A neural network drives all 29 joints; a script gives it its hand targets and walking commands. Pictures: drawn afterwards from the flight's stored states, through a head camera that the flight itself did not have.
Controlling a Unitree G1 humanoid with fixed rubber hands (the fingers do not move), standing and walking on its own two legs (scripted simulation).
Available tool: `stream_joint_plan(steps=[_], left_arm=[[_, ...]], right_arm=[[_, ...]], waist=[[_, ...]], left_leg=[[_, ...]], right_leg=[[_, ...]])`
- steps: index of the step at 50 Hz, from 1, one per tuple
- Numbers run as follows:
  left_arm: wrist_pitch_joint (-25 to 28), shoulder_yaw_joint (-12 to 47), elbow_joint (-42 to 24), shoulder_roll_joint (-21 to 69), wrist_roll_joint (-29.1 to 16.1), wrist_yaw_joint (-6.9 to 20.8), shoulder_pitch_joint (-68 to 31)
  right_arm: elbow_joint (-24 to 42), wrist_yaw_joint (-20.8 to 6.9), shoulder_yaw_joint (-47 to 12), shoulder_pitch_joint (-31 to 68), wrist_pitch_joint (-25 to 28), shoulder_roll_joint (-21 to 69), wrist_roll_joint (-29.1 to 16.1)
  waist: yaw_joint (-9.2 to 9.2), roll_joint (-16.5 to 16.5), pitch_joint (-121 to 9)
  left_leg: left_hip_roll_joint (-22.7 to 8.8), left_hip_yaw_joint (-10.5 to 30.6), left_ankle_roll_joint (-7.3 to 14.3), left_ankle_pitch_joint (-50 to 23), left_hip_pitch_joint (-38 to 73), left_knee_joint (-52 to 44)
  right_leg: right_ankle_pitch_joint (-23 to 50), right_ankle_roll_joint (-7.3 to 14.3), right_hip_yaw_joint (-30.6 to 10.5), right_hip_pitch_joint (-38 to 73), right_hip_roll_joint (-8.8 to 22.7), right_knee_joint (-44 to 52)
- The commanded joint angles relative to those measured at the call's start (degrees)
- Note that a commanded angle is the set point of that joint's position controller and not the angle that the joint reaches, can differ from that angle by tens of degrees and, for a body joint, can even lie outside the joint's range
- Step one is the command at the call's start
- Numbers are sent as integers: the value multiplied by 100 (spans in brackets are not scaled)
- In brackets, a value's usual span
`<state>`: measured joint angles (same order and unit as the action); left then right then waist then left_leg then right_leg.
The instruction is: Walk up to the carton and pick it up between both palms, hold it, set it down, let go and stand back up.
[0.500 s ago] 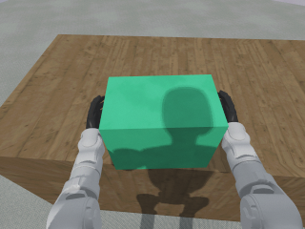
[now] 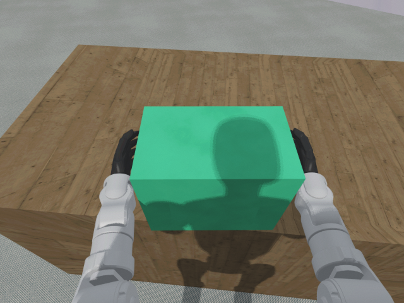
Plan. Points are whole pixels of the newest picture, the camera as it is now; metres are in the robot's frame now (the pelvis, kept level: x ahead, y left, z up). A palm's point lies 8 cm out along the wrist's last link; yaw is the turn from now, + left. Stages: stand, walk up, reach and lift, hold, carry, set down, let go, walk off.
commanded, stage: reach and lift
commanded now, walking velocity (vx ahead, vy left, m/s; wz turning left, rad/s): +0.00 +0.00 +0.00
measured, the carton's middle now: (212, 172) +0.37 +0.00 +0.04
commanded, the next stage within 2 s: none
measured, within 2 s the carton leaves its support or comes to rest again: leaves its support in 1.18 s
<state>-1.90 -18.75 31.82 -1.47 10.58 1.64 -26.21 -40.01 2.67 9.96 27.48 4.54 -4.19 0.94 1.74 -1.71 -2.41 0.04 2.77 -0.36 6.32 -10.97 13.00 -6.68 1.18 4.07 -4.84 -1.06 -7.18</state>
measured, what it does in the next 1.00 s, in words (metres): stands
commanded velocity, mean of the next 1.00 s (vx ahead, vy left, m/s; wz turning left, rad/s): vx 0.00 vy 0.00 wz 0.00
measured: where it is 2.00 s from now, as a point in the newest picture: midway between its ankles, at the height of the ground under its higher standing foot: outside the picture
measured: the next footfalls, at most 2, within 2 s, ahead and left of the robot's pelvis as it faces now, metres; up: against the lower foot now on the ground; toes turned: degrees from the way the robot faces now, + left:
none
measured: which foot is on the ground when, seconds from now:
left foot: down 0.00-1.00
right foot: down 0.00-1.00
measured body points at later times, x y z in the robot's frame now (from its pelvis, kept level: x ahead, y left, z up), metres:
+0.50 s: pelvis -0.01 +0.00 +0.00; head +0.02 +0.02 +0.45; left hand +0.38 +0.19 +0.06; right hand +0.37 -0.19 +0.07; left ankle +0.00 +0.12 -0.75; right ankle -0.04 -0.10 -0.75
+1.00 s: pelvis -0.04 +0.00 +0.00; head -0.03 +0.03 +0.45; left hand +0.36 +0.19 +0.09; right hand +0.35 -0.19 +0.10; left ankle +0.00 +0.12 -0.75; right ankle -0.04 -0.10 -0.75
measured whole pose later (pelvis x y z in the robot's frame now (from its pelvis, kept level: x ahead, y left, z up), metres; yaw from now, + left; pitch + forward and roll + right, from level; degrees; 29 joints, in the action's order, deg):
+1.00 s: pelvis -0.04 +0.00 +0.00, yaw -1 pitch +5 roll +0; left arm 14.9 -20.7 51.8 -4.8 10.6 1.2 -37.2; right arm -53.7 4.7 18.7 34.3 20.9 -3.2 11.9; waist 0.1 -4.8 -4.4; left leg -0.8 1.8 -1.0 -0.3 -12.7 7.3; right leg -2.4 1.6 3.9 -9.1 -1.5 -6.2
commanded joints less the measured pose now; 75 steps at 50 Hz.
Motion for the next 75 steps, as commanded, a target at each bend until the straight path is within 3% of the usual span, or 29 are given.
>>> stream_joint_plan(steps=[1,24,30,34,36,40,45,49,54,59,61,65,68,71,75], left_arm=[[90,2030,-754,2342,0,691,-2528],[331,2052,-369,2473,-97,585,-3200],[986,2036,-283,2812,-45,528,-3734],[1629,1644,345,2749,162,542,-3824],[1861,1424,708,2593,222,536,-3795],[2126,1179,1120,2279,208,465,-3951],[2152,1150,1198,1910,214,323,-4298],[1951,1457,1031,1865,81,205,-4450],[1413,2376,565,2360,-459,60,-4441],[730,3369,-850,3137,-1021,58,-4239],[335,3563,-1339,3186,-1105,138,-3979],[-684,3508,-1948,2851,-1078,322,-3287],[-1241,3149,-2114,2467,-910,497,-2814],[-1647,2873,-2431,2209,-735,649,-2615],[-2131,2799,-3036,1981,-578,805,-2574]], right_arm=[[716,-670,-1796,2205,255,2619,201],[589,-700,-1601,2635,380,2757,413],[847,-555,-1728,3127,1109,2940,717],[604,-480,-1559,3406,1835,2836,1130],[307,-472,-1428,3493,2113,2667,1260],[-111,-497,-1213,3582,2337,2400,1411],[-491,-547,-851,3625,2172,2273,1556],[-764,-587,-743,3654,1914,2326,1485],[-668,-647,-1205,3658,1463,2600,921],[851,-523,-2404,3674,954,3123,-5],[1602,-410,-2798,3716,665,3201,-290],[2750,-152,-3170,3884,7,3014,-686],[3110,16,-3221,3793,-370,2733,-890],[3193,136,-3153,3515,-689,2426,-1060],[3318,219,-2969,3233,-1023,2016,-1232]], waist=[[-27,351,-2156],[-3,367,-2451],[-21,338,-3172],[-106,95,-3187],[-172,-16,-2958],[-263,-158,-2487],[-236,62,-2148],[-94,383,-2416],[94,722,-3212],[198,548,-3978],[138,338,-3860],[-53,-85,-2978],[-161,-248,-2326],[-123,-195,-1921],[102,-3,-1672]], left_leg=[[206,-123,-224,-2033,674,137],[150,-111,-206,-1661,670,101],[141,-109,-233,-2486,780,147],[63,-138,-210,-2540,755,4],[15,-172,-210,-2243,788,-122],[-53,-293,-234,-1360,1020,-370],[-62,-447,-280,-483,1172,-519],[-26,-458,-305,-313,1131,-455],[-51,-256,-231,-935,1231,-74],[-24,-35,-13,-1970,1182,418],[-22,24,84,-2072,1100,491],[-27,91,196,-1774,928,463],[36,54,211,-1509,808,362],[97,-10,160,-1553,979,264],[148,-81,5,-1785,1327,252]], right_leg=[[2820,-314,-32,1203,-68,-539],[2263,-279,28,863,-43,-405],[3388,-307,27,1385,-81,-557],[3653,-386,52,1473,-37,-515],[3308,-411,90,1316,-28,-417],[1942,-403,178,697,-12,-99],[273,-345,293,-91,93,218],[-85,-286,329,-381,118,174],[365,-177,182,-522,63,-12],[1573,-143,-58,184,-52,-405],[1959,-156,-111,542,-76,-524],[2139,-203,-180,1032,-49,-532],[2385,-306,-221,1356,31,-519],[2690,-390,-225,1483,90,-484],[2698,-385,-141,1426,44,-392]])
